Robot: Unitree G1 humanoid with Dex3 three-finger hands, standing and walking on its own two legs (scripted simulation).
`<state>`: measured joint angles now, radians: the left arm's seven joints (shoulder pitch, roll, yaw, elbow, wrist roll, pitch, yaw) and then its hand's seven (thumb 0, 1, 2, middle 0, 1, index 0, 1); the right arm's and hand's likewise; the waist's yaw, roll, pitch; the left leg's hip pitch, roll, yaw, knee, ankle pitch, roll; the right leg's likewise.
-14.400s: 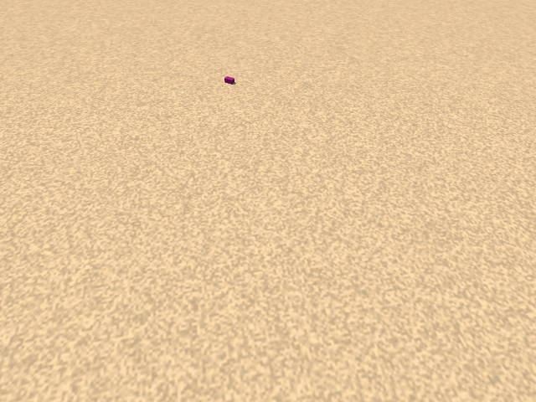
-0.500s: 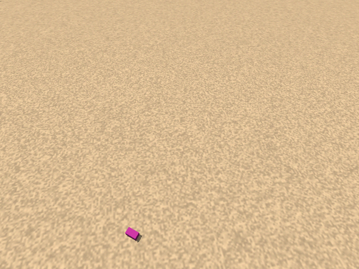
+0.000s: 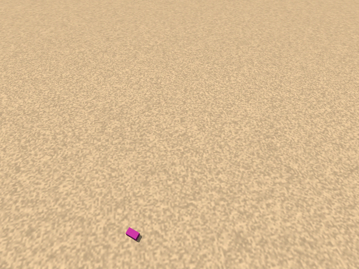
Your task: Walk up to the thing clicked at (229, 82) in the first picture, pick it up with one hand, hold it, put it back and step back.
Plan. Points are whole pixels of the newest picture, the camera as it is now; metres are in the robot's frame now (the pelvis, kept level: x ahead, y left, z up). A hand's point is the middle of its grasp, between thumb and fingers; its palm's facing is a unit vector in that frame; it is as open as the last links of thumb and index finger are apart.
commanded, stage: stand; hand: left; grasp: from above
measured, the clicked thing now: (132, 233) +0.41 +0.23 -0.77
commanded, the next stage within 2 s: rise first in 0.50 s
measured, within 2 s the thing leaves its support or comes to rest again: neither
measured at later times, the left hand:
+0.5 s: hand out of the picture +0.07 +0.25 -0.16, palm faces -0.04 -0.94 -0.35, open 7.4 cm
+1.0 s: hand out of the picture +0.16 +0.25 -0.19, palm faces -0.08 -0.90 -0.42, open 11.4 cm
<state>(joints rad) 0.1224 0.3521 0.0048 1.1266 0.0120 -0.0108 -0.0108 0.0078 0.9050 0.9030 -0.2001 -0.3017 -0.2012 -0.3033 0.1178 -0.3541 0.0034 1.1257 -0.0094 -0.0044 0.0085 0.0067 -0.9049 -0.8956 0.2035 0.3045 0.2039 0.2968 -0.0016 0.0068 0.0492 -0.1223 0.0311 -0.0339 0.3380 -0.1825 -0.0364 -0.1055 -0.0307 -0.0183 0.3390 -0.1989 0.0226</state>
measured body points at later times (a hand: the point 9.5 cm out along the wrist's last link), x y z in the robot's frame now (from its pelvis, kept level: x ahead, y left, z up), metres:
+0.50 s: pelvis +0.01 +0.00 +0.00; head +0.02 +0.00 +0.45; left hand +0.07 +0.30 -0.13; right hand +0.07 -0.30 -0.14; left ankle +0.00 +0.14 -0.75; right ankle -0.01 -0.13 -0.75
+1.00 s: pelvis +0.00 +0.01 -0.03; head +0.07 +0.01 +0.41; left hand +0.17 +0.30 -0.16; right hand +0.10 -0.26 -0.15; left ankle +0.00 +0.14 -0.75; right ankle -0.01 -0.13 -0.75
